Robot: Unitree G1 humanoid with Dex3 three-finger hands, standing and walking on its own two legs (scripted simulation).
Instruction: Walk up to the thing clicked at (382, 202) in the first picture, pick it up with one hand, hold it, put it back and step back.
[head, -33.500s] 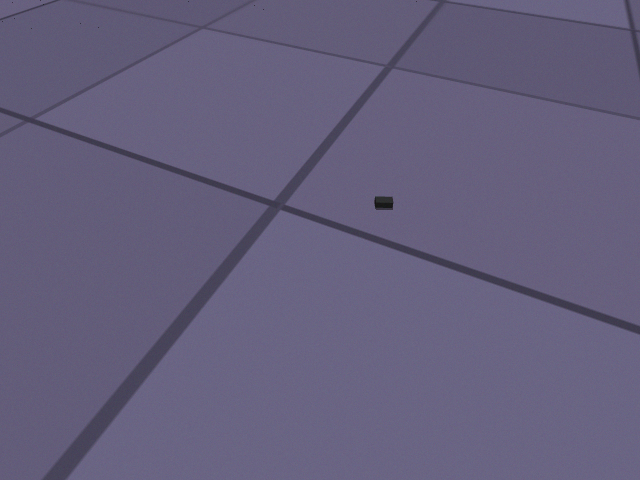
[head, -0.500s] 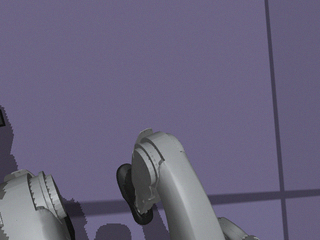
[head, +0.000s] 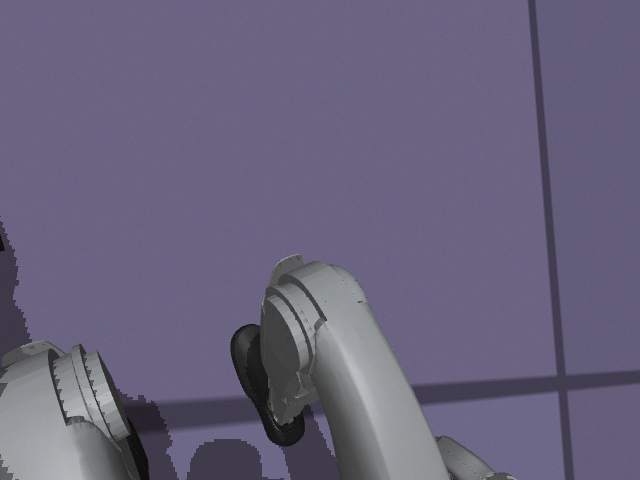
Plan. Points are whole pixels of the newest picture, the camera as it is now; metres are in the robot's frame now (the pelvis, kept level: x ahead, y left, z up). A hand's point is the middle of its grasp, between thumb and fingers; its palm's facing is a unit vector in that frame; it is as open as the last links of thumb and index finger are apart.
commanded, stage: open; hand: left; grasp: from above
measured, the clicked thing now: out of the picture +0.45 +0.26 -0.29
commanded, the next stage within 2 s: withdraw in 0.22 s
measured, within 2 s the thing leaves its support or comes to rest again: neither
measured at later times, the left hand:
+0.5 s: hand out of the picture +0.44 +0.27 -0.25, palm faces -0.43 -0.14 -0.89, open 12.4 cm
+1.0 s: hand out of the picture +0.43 +0.25 -0.07, palm faces -0.50 -0.10 -0.86, open 12.8 cm
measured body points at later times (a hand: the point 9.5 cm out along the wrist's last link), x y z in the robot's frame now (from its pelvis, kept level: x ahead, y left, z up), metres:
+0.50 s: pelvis +0.00 +0.00 +0.00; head +0.28 +0.11 +0.34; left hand +0.46 +0.27 -0.20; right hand +0.05 -0.26 -0.06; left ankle +0.06 +0.12 -0.27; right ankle +0.12 -0.11 -0.27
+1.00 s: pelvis -0.01 -0.01 +0.07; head +0.20 +0.05 +0.47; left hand +0.45 +0.26 -0.02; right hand +0.11 -0.27 -0.04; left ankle +0.06 +0.12 -0.27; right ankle +0.12 -0.11 -0.27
